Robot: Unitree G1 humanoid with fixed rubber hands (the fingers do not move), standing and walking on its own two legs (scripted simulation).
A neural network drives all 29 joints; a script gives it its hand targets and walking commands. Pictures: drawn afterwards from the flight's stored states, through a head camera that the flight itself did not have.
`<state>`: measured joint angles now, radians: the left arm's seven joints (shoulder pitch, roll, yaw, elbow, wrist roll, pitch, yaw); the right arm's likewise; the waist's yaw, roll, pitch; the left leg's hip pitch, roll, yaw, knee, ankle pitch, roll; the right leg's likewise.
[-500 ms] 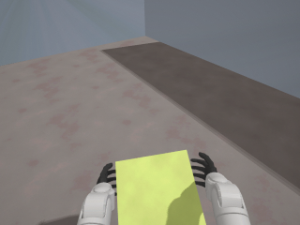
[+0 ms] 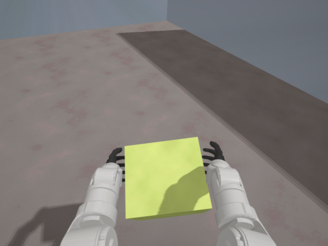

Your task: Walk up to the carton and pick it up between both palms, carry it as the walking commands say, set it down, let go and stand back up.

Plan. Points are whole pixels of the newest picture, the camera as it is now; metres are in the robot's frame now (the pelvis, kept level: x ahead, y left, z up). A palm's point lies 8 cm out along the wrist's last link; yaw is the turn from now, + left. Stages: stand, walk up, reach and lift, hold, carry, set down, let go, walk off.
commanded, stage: set down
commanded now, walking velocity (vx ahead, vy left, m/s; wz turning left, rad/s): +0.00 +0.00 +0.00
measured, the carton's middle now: (166, 182) +0.34 +0.02 -0.07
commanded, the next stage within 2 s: none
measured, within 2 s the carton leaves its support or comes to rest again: neither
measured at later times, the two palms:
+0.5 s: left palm (124, 178) +0.35 +0.15 -0.07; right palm (215, 176) +0.36 -0.13 -0.06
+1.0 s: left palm (122, 189) +0.36 +0.17 -0.17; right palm (203, 185) +0.38 -0.12 -0.15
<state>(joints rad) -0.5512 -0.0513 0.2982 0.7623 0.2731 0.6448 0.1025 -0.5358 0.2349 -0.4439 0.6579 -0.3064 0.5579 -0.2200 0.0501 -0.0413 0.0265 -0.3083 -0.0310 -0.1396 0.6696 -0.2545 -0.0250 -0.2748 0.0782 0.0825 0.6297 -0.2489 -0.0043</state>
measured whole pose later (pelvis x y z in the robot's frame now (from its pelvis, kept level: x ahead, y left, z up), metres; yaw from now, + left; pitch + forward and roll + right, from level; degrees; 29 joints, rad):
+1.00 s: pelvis +0.00 +0.01 -0.10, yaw +0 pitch +26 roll -1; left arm -0.58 -0.04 0.21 0.70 0.06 0.28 0.25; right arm -0.60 0.13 -0.33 0.64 -0.13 0.22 -0.21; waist 0.02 -0.01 -0.11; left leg -1.25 -0.10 -0.13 1.21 -0.41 -0.04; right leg -1.22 0.09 0.08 1.20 -0.44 0.03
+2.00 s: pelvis -0.06 +0.00 -0.25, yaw -1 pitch +25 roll -1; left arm -1.07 0.13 0.19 0.42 -0.09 0.38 0.31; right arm -1.09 -0.02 -0.27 0.37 0.03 0.34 -0.28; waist 0.03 -0.02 0.53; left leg -1.71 -0.14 -0.12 1.79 -0.51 -0.09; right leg -1.69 0.15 0.07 1.80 -0.54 0.06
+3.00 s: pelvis -0.06 +0.00 -0.35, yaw -1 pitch +31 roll +0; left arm -1.44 0.22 0.23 0.81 -0.03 0.32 0.28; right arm -1.50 -0.17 -0.31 0.79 0.00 0.28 -0.23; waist 0.04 -0.05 0.53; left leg -2.08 -0.14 -0.08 2.10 -0.56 -0.10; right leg -2.07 0.17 0.07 2.11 -0.59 0.08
